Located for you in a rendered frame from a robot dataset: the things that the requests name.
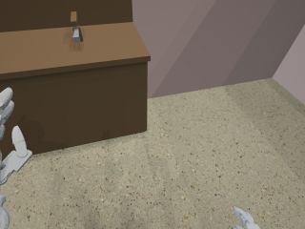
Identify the robot right hand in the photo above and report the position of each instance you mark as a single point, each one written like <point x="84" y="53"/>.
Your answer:
<point x="246" y="219"/>

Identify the robot left forearm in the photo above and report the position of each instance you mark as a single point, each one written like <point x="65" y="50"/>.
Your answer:
<point x="4" y="214"/>

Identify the robot left hand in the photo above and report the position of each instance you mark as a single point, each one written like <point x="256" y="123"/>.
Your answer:
<point x="16" y="159"/>

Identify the counter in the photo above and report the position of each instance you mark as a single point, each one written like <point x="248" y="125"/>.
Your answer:
<point x="67" y="94"/>

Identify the tap lever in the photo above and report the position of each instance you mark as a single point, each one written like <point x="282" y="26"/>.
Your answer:
<point x="76" y="37"/>

